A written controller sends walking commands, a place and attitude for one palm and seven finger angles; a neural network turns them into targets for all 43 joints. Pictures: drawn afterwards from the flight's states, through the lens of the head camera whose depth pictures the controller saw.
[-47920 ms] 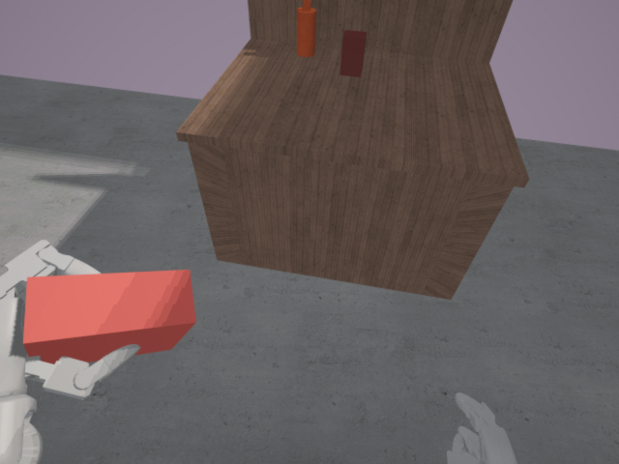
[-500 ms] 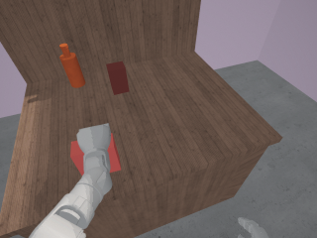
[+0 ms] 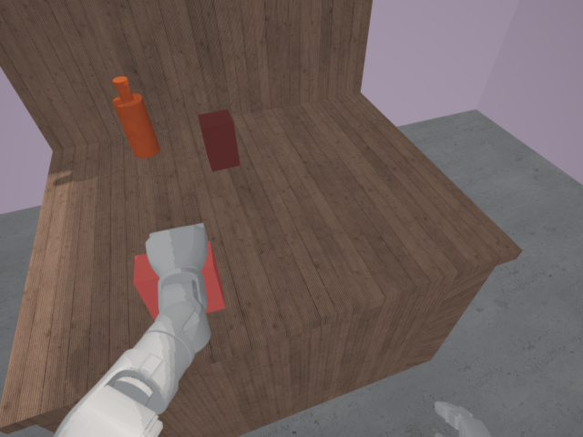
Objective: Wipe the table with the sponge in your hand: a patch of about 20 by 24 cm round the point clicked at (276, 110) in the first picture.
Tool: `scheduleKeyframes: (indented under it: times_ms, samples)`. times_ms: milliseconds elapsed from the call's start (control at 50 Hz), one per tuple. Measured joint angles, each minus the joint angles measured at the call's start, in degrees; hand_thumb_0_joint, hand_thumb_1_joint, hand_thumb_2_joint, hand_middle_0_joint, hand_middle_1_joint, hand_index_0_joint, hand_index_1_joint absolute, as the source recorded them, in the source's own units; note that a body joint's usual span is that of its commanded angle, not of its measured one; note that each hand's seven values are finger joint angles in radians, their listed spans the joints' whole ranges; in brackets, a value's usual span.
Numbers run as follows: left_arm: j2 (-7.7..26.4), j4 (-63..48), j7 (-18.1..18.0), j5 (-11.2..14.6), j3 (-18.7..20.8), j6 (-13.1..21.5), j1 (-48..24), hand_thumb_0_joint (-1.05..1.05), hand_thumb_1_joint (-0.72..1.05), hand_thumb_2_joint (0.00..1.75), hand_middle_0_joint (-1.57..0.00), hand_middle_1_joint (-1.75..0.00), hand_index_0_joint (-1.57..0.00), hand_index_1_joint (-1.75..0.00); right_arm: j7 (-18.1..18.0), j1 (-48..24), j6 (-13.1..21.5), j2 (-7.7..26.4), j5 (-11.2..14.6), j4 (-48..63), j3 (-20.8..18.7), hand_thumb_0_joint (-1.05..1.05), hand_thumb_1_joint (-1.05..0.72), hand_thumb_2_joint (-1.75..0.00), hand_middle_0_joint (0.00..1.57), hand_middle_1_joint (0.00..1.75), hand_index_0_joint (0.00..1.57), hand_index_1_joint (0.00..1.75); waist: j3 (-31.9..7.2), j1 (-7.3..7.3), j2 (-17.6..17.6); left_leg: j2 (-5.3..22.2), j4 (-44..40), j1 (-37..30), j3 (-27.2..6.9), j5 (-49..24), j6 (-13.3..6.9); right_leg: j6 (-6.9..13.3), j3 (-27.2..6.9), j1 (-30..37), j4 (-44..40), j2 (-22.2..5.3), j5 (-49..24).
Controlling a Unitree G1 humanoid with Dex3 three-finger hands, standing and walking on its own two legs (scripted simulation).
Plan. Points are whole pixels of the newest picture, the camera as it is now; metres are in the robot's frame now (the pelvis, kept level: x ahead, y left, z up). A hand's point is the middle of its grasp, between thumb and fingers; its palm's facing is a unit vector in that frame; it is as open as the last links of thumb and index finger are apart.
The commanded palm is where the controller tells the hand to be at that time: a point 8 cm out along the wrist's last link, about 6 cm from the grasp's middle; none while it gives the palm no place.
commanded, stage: slide back across to the middle lane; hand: left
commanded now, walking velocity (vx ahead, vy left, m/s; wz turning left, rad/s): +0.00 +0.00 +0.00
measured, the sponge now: (186, 291) +0.35 +0.22 -0.04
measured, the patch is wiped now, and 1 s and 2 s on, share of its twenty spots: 0.95 0.95 0.95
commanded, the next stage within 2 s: wipe forward along the middle lane in 0.80 s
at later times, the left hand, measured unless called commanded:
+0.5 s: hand (170, 279) +0.34 +0.22 +0.02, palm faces -0.05 -0.06 -1.00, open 9.7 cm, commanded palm +0.30 +0.23 +0.05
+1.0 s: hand (135, 294) +0.31 +0.27 +0.02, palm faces -0.08 -0.06 -0.99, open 9.7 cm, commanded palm +0.29 +0.27 +0.05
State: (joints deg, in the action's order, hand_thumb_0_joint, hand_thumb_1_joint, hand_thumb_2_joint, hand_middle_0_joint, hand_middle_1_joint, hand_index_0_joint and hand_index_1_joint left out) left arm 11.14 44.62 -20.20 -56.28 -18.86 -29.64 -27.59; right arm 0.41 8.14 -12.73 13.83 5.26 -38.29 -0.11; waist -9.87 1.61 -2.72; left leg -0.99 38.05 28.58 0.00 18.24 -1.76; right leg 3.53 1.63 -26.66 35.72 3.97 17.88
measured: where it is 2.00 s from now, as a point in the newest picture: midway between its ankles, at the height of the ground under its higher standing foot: outside the picture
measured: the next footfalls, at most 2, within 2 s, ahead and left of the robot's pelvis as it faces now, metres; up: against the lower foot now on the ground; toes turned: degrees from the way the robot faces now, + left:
none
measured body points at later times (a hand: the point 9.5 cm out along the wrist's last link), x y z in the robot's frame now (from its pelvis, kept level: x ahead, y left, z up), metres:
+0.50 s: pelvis +0.00 +0.00 +0.01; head +0.00 -0.02 +0.46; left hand +0.34 +0.22 +0.07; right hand +0.18 -0.24 -0.09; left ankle +0.00 +0.10 -0.72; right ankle +0.00 -0.08 -0.72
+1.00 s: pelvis +0.00 -0.01 +0.01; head +0.00 -0.03 +0.46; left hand +0.31 +0.27 +0.07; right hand +0.16 -0.26 -0.10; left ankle +0.00 +0.10 -0.72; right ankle +0.00 -0.08 -0.72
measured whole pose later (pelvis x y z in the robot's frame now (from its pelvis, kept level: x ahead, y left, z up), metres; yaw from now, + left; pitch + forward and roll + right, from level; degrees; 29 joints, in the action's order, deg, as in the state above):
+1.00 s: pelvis +0.00 -0.01 +0.01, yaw -1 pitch +5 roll +0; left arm 21.2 32.9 -14.0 -55.7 -6.4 -18.2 -13.2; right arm -2.0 8.8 -8.6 15.9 5.5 -38.3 -0.4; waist -6.9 1.6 -3.1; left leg -0.1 33.8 22.5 0.2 16.6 -1.1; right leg 4.4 1.1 -20.8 31.4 4.9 16.0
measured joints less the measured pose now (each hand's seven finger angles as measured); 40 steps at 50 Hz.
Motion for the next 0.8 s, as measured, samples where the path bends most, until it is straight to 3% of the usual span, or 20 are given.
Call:
scheduleKeyframes:
  times_ms: [240,420,800]
  samples:
    - [1.4,-4.9,0.2,0.4,2.2,1.6,4.9,0.0,-0.47,1.11,-0.71,-1.45,-0.72,-1.48,-0.4,0.3,-0.3,0.0,0.2,0.4,0.1,0.01,-0.9,-0.9,0.2,0.3,0.2,0.3,0.1,-0.33,-0.3,0.3,-1.2,-2.3,0.6,-0.1,0.0,0.0,-0.7,2.0,-1.1,0.3,-0.3]
    - [2.7,-9.3,2.5,0.3,4.2,2.0,8.9,0.0,-0.47,1.11,-0.72,-1.43,-0.73,-1.46,-1.1,-0.7,0.5,0.6,0.5,1.0,0.5,0.01,-0.9,-0.9,0.2,0.3,0.2,0.3,1.3,-0.28,-0.1,0.3,-3.6,-5.8,0.9,-0.8,0.1,0.1,-1.1,5.3,-3.1,0.3,-0.9]
    - [7.6,-12.4,4.3,-0.4,10.9,9.0,14.3,-0.01,-0.49,1.11,-0.74,-1.41,-0.76,-1.44,-1.6,-0.6,3.0,1.0,0.2,0.9,0.6,0.01,-0.9,-0.9,0.2,0.3,0.2,0.3,2.1,0.25,0.0,0.9,-4.9,-7.3,1.2,-1.2,0.7,0.8,-1.6,6.3,-4.1,1.0,-1.4]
